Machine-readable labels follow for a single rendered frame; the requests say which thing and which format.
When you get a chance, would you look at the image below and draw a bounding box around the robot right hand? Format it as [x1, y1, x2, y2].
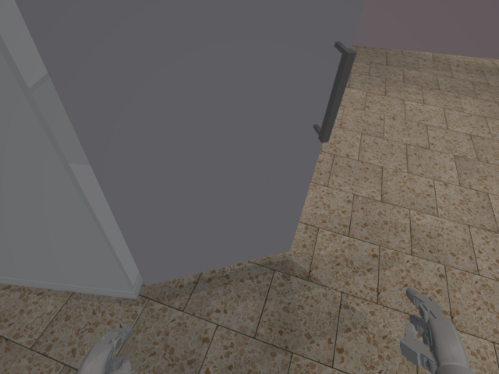
[399, 288, 470, 374]

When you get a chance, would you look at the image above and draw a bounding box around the handle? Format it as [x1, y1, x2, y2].
[313, 41, 357, 143]

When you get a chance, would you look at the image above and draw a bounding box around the fridge door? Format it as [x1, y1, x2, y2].
[15, 0, 366, 286]

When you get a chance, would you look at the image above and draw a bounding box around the robot left hand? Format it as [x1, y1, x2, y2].
[77, 326, 135, 374]

